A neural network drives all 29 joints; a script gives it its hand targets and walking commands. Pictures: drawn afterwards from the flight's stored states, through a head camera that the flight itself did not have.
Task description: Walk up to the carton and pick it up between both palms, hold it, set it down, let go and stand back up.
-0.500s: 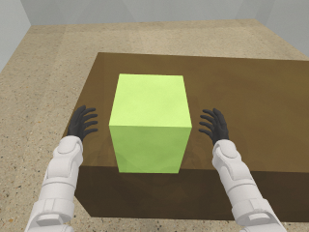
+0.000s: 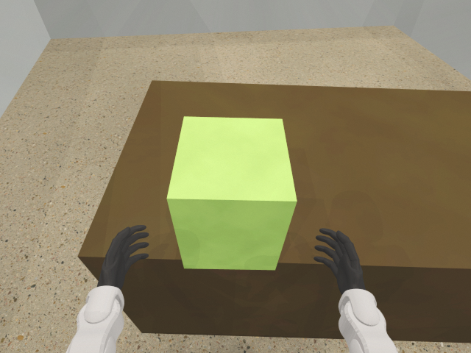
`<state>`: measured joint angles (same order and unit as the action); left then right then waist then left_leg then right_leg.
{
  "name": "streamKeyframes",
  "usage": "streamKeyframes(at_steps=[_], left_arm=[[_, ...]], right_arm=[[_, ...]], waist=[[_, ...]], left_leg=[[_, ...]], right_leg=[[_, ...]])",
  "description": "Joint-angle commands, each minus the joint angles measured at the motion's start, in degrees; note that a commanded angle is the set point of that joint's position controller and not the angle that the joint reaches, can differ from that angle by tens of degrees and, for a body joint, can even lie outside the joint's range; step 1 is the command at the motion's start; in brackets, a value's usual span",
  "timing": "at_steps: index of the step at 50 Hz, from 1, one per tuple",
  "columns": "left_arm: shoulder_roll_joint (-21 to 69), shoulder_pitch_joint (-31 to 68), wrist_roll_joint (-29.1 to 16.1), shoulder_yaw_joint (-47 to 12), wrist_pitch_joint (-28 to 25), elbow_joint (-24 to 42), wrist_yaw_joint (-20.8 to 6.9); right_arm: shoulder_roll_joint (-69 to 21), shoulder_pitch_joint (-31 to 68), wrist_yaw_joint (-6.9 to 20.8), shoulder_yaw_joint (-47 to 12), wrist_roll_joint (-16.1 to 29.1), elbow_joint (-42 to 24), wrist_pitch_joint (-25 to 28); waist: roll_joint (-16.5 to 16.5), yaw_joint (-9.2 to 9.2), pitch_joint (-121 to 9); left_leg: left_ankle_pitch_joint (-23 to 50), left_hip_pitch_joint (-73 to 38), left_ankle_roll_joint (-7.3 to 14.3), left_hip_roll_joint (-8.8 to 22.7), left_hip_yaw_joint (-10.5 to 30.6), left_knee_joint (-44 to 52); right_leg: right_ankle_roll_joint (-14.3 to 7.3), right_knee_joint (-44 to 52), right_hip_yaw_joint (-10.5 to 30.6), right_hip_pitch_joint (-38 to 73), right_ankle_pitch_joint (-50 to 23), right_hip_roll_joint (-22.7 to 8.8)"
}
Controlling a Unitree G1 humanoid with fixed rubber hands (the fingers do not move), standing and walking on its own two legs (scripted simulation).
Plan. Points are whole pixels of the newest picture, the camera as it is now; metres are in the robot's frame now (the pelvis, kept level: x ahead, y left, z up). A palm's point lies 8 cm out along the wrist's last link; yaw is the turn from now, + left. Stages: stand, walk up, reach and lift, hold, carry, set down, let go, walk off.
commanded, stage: set down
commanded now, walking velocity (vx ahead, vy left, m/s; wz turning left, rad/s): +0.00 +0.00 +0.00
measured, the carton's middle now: (231, 196) +0.41 +0.02 +0.01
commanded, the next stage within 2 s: let go in 1.22 s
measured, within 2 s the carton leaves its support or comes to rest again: neither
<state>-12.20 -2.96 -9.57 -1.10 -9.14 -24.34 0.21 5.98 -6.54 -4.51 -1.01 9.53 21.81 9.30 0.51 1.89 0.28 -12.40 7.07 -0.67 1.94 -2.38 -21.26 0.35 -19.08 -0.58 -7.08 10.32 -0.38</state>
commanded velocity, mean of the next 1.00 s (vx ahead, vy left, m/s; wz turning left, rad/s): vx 0.00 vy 0.00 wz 0.00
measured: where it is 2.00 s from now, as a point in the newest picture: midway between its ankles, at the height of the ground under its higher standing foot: outside the picture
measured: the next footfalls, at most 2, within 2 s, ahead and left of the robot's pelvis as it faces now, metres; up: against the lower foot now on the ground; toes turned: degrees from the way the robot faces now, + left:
none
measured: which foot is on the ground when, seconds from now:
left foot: down 0.00-1.00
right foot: down 0.00-1.00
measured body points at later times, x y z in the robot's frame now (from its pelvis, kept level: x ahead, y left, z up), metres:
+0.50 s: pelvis +0.00 +0.00 +0.00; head -0.02 +0.01 +0.45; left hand +0.21 +0.22 -0.04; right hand +0.21 -0.19 -0.04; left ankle -0.01 +0.12 -0.75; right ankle +0.00 -0.13 -0.75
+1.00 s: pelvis +0.01 +0.00 +0.00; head +0.02 +0.00 +0.45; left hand +0.18 +0.23 -0.07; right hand +0.18 -0.21 -0.08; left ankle -0.01 +0.12 -0.75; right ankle +0.00 -0.13 -0.75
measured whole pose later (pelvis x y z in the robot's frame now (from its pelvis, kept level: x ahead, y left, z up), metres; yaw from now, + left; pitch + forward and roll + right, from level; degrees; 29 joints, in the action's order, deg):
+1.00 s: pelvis +0.01 +0.00 +0.00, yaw +0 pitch -4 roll +0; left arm -11.9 -13.4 -2.4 0.1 2.6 -25.1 0.2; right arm 8.8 -12.9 -0.5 -0.1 2.5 34.7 12.0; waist 0.0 1.7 4.4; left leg -13.2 3.2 -1.2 2.4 -2.7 -20.1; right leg 0.2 -18.5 -0.2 -3.6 11.2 0.1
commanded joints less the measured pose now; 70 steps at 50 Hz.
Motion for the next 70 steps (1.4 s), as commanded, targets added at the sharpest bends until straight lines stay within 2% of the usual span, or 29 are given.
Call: streamKeyframes(at_steps=[1, 7, 8, 10, 16, 23, 28, 33, 37, 39, 46, 47, 49, 50, 52, 53, 55, 62, 70], left_arm=[[-5.3, 4.1, 0.7, 1.3, -6.3, 8.0, 0.1], [-6.8, 5.1, 0.5, 0.6, -7.8, 10.2, 1.3], [-6.0, 3.0, 0.8, 0.2, -7.5, 8.6, 1.5], [-6.7, 3.6, 0.4, -0.1, -7.6, 9.6, 2.0], [-6.4, 3.2, 0.4, -0.6, -3.9, 6.4, 1.9], [-4.7, 0.3, 2.5, 0.3, 2.1, 4.3, 1.4], [-5.0, -0.9, 4.1, 1.8, 5.3, 7.1, 1.1], [-5.0, -1.9, 5.7, 2.4, 8.5, 8.0, 1.3], [-5.5, -1.5, 5.9, 2.5, 9.2, 9.9, 1.7], [-5.4, -2.6, 6.5, 2.4, 9.5, 8.4, 1.8], [-5.6, -6.5, 7.1, 3.3, 9.4, 7.8, 0.1], [-5.2, -7.2, 7.6, 3.2, 9.7, 6.1, -0.1], [-5.3, -7.3, 7.8, 3.3, 9.6, 7.1, -0.2], [-4.8, -7.6, 8.2, 3.1, 10.2, 5.5, -0.4], [-4.9, -7.6, 8.2, 3.3, 10.4, 6.2, -0.6], [-4.4, -7.5, 8.7, 3.1, 11.2, 3.9, -0.7], [-5.0, -6.9, 8.5, 3.4, 11.5, 5.0, -0.8], [-4.7, -4.1, 9.6, 3.3, 14.3, 2.8, 0.1], [-5.1, -3.2, 9.6, 3.3, 14.6, 3.2, 1.3]], right_arm=[[3.1, 5.8, 0.3, 1.0, -0.4, -5.9, 7.4], [3.4, 6.9, 1.1, 2.4, -1.8, -4.8, 10.5], [3.1, 5.4, 1.4, 2.1, -2.2, -2.4, 10.5], [3.1, 5.6, 1.6, 2.6, -2.5, -2.1, 10.7], [3.4, 5.8, 1.9, 2.7, -3.7, 1.5, 8.9], [4.8, 4.2, 2.2, 2.4, -4.5, 4.0, 6.7], [5.4, 2.3, 2.4, 2.3, -5.0, 2.2, 5.5], [5.9, 0.9, 2.9, 3.0, -6.4, 2.4, 3.7], [6.1, 0.6, 3.5, 3.6, -6.8, 1.5, 3.3], [6.4, -0.4, 3.8, 3.3, -7.1, 3.4, 3.1], [8.4, -3.1, 3.7, 2.9, -6.8, 5.2, 5.3], [8.8, -3.3, 3.8, 2.7, -7.1, 7.1, 5.4], [9.1, -3.4, 3.9, 3.1, -6.9, 7.3, 6.1], [9.4, -3.3, 4.0, 3.1, -7.3, 9.2, 6.1], [9.4, -3.3, 3.9, 3.2, -7.4, 8.4, 6.3], [9.5, -2.8, 4.0, 3.3, -8.1, 10.7, 5.9], [9.5, -2.4, 4.0, 3.3, -8.1, 9.4, 5.8], [9.6, 0.2, 4.9, 4.6, -10.1, 12.9, 4.0], [9.9, 0.6, 5.6, 5.5, -10.9, 14.3, 4.6]], waist=[[-1.3, 0.44, -7.4], [-2.6, -0.20, -8.3], [-2.7, -0.32, -7.0], [-3.1, -0.30, -7.6], [-1.9, -0.49, -6.1], [-1.5, 0.25, -3.0], [-1.1, 0.72, -1.8], [-1.9, 0.57, -0.4], [-2.5, 0.66, -1.9], [-2.8, 0.34, -2.2], [-0.7, -0.42, -4.7], [-0.8, -0.63, -3.7], [-1.2, -0.64, -4.1], [-1.3, -0.99, -3.2], [-0.6, -0.91, -2.6], [-0.8, -1.02, -1.2], [0.0, -0.69, -1.2], [-1.1, -0.85, 0.7], [-1.7, -1.39, -3.2]], left_leg=[[19.3, -3.5, -1.5, -2.0, 1.2, 0.2], [15.6, -2.1, -1.7, -2.1, 0.6, 0.1], [14.7, -2.2, -1.8, -1.9, 0.7, 0.4], [13.0, -1.7, -1.7, -1.8, 0.5, 0.7], [9.4, -2.1, -1.5, -1.6, -0.1, 2.0], [12.0, -4.3, -1.7, -1.5, -0.7, 2.8], [14.2, -5.4, -1.5, -1.8, -1.5, 3.0], [12.0, -5.4, -1.4, -1.8, -2.2, 3.6], [11.8, -5.3, -1.5, -1.7, -2.4, 3.4], [12.8, -5.7, -1.6, -1.7, -2.4, 2.8], [20.5, -8.5, -2.1, -2.4, -1.8, 0.6], [20.9, -8.8, -2.3, -2.5, -1.7, 0.5], [21.7, -9.2, -2.5, -2.5, -1.7, 0.2], [21.6, -9.5, -2.6, -2.4, -1.5, 0.2], [20.9, -9.4, -2.5, -2.4, -1.6, 0.3], [19.8, -9.2, -2.5, -2.4, -1.6, 0.6], [18.6, -8.8, -2.2, -2.3, -1.7, 0.8], [12.5, -7.0, -1.7, -1.7, -2.3, 1.9], [13.5, -6.5, -1.5, -1.5, -2.5, 0.8]], right_leg=[[-2.8, 2.3, 2.3, 3.0, -7.5, 1.3], [-2.6, 1.5, 2.3, 2.6, -5.7, 1.0], [-2.8, 1.4, 2.1, 2.6, -5.0, 1.1], [-2.9, 1.2, 2.2, 2.5, -3.4, 1.0], [-2.7, 2.1, 2.0, 1.9, -0.2, 0.9], [-2.9, 3.4, 1.2, 2.1, -0.5, 1.6], [-2.6, 4.0, 0.9, 2.7, -2.7, 1.7], [-2.6, 4.4, 0.8, 1.8, -1.1, 1.5], [-2.5, 3.7, 0.6, 1.6, -1.5, 1.4], [-2.5, 3.6, 0.7, 1.6, -2.5, 1.3], [-1.2, 2.7, 0.1, 3.4, -12.6, 1.6], [-1.2, 2.8, 0.0, 3.1, -13.3, 1.7], [-1.3, 2.7, -0.4, 3.0, -13.3, 2.0], [-1.5, 2.9, -0.6, 2.2, -12.9, 2.1], [-1.5, 3.2, -0.7, 1.9, -11.9, 2.0], [-1.5, 3.4, -0.9, 0.9, -10.6, 2.1], [-1.4, 3.4, -0.9, 1.0, -9.6, 1.9], [-1.9, 3.1, -1.3, -0.8, -3.4, 1.8], [-1.8, 1.3, -1.0, 0.7, -7.1, 1.6]])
